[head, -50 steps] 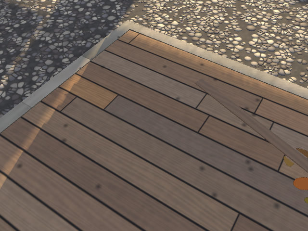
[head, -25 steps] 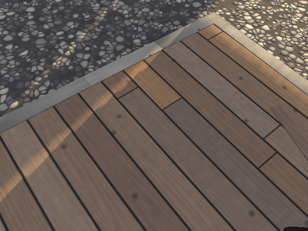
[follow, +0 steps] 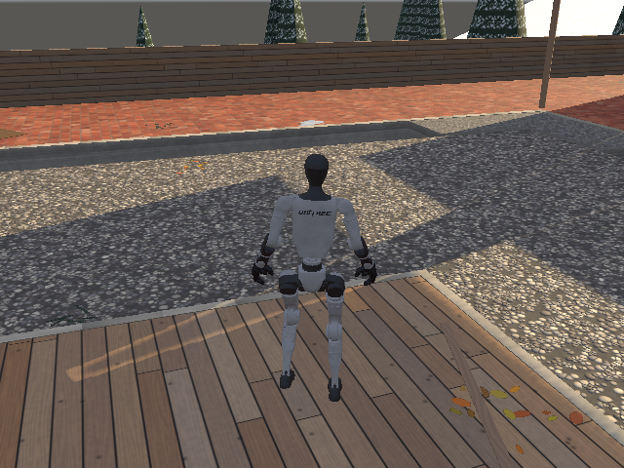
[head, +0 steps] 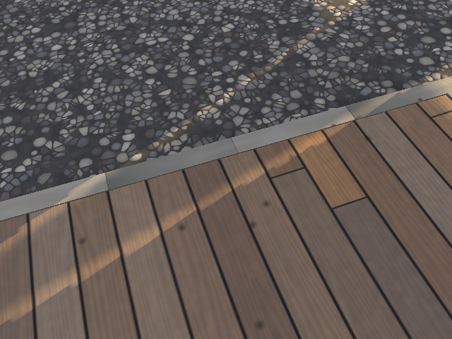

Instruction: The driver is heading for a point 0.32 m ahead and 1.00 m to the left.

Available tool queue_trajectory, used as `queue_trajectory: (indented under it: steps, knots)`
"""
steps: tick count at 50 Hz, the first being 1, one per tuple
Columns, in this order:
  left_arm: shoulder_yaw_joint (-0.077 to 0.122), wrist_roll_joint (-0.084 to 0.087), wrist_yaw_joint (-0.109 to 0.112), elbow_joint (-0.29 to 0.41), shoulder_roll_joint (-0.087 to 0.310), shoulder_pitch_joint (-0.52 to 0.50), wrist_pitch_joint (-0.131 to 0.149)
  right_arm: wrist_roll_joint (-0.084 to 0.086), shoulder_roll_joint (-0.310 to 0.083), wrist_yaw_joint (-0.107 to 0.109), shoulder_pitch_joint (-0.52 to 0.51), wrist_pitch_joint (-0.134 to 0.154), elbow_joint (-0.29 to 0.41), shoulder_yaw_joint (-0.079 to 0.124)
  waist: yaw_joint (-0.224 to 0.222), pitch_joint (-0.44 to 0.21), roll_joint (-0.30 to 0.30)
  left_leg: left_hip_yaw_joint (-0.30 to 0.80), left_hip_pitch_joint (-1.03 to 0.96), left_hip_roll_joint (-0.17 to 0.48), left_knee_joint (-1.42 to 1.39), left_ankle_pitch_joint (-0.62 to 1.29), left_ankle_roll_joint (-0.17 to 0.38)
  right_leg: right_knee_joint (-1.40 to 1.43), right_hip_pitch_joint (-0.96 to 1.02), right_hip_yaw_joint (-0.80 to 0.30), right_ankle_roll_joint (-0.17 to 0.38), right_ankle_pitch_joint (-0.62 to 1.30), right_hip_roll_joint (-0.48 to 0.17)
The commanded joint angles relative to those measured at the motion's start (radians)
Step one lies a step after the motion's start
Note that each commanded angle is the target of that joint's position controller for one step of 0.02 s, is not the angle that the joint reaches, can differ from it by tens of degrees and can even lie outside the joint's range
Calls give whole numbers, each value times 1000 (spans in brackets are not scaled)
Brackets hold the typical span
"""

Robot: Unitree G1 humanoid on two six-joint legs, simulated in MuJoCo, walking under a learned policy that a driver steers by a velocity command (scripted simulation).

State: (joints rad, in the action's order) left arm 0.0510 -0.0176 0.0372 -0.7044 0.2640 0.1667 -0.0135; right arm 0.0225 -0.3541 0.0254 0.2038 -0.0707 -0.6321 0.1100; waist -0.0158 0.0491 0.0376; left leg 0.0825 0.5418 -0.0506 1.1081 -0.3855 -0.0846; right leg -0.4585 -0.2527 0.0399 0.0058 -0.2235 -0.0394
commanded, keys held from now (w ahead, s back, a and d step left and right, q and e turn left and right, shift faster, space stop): q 0.50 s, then w+q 0.02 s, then w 0.08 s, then no key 0.40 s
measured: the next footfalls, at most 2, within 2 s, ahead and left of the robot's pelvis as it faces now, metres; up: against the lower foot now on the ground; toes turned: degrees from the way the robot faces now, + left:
left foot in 0.20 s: +0.03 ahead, +0.15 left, +0.00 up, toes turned +9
right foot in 0.66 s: +0.10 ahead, -0.06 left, +0.00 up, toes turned +24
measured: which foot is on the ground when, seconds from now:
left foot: up 0.00-0.18, down 0.20-0.66, up 0.68-0.92, down 0.94-1.00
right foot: down 0.00-0.20, up 0.22-0.64, down 0.66-1.00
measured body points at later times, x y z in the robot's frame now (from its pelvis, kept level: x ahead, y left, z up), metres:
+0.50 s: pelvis +0.00 +0.05 +0.00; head +0.03 +0.08 +0.45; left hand +0.07 +0.37 -0.11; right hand +0.24 -0.18 -0.07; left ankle -0.01 +0.14 -0.74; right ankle +0.06 -0.10 -0.69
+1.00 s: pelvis +0.05 +0.05 +0.00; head +0.07 +0.06 +0.44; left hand +0.05 +0.34 -0.12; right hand +0.30 -0.13 -0.11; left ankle +0.00 +0.18 -0.74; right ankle +0.06 -0.08 -0.74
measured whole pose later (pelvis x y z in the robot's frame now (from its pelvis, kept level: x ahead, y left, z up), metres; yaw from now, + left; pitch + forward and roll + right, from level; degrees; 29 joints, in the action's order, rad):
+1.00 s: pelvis +0.05 +0.05 +0.00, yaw +24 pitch +0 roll +0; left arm 0.03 -0.01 0.00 -0.74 0.24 0.21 0.02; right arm 0.00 -0.26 0.02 0.16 -0.04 -0.71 0.05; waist -0.02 0.05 0.00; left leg 0.07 0.23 0.00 0.48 -0.24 -0.02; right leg -0.48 -0.16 0.00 -0.01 -0.32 -0.01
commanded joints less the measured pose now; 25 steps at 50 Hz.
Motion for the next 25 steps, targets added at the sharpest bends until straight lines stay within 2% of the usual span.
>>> queue_trajectory:
  steps: [1,3,6,8,9,10,11,12,13,14,15,16,17,19,22,25]
  knots:
    - [51,2,8,56,180,-1,-1,0,-28,-8,-85,16,113,-4,-38,-94,-215,-43,78,54,-121,-6,-24,130,220,-154,205,332,-232]
    - [64,9,2,55,210,-9,-5,-4,-18,-18,-93,18,124,-12,-42,-111,-229,-76,-12,70,-228,-21,-12,126,199,-121,208,372,-251]
    - [74,25,-11,47,230,-13,-5,-2,-40,-30,-74,12,121,-5,-36,-119,-242,-122,-114,62,-369,-1,14,105,183,-91,201,397,-271]
    - [78,43,-14,40,236,-28,-2,-1,-42,-39,-38,7,111,1,-6,-119,-233,-142,-196,53,-524,85,54,58,168,-68,172,385,-275]
    - [75,53,-14,35,225,-32,0,-1,-44,-40,1,7,95,7,20,-125,-215,-155,-283,37,-642,179,86,6,132,-37,135,348,-260]
    - [66,49,-18,11,189,21,5,-2,-76,-32,41,7,82,21,30,-140,-140,-108,-423,38,-732,303,124,-91,40,21,67,244,-224]
    - [47,4,-24,29,126,31,8,-1,-182,-16,83,11,88,48,21,-156,122,192,-612,247,-759,623,207,-370,-209,117,-33,-114,-117]
    - [37,-12,-17,94,111,-51,13,-34,-244,-17,61,27,109,53,38,-164,283,443,-582,442,-737,774,428,-591,-425,44,-89,-451,13]
    - [52,3,-11,95,161,-108,14,-47,-179,-24,69,50,106,38,91,-192,156,402,-553,416,-759,698,455,-711,-431,-71,-86,-442,-1]
    - [58,17,-9,92,171,-112,11,-41,-150,-21,29,63,91,24,59,-154,125,313,-517,354,-759,631,397,-729,-430,-95,-71,-359,-16]
    - [63,13,-2,72,168,-88,9,-24,-129,-15,-24,66,92,20,33,-135,78,261,-493,297,-756,552,341,-696,-428,-104,-70,-280,-24]
    - [67,6,3,67,178,-77,5,-7,-108,-9,-61,63,94,10,20,-121,87,243,-472,277,-755,558,319,-673,-421,-106,-77,-225,-22]
    - [67,3,2,63,171,-62,6,-8,-103,-3,-72,60,96,4,8,-128,101,228,-436,255,-755,592,318,-686,-378,-98,-87,-183,-4]
    - [63,10,-4,58,151,-38,8,-18,-102,4,-73,55,93,1,0,-147,96,217,-421,233,-754,579,320,-639,-339,-91,-98,-135,19]
    - [51,12,-7,71,123,-69,10,-15,-115,10,-60,51,83,6,18,-137,97,252,-419,219,-744,497,317,-476,-310,-100,-104,-120,36]
    - [47,14,-15,84,121,-87,14,-16,-133,7,-63,44,82,12,31,-127,111,314,-379,217,-734,412,322,-360,-244,-112,-97,-138,53]
Keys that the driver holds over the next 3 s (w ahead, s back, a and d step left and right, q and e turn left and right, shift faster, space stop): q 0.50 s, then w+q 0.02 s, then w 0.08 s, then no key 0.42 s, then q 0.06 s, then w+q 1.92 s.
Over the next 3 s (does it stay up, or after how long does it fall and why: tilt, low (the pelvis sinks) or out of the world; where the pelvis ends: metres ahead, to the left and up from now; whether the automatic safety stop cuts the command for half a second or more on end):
stays up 0.52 0.80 0.00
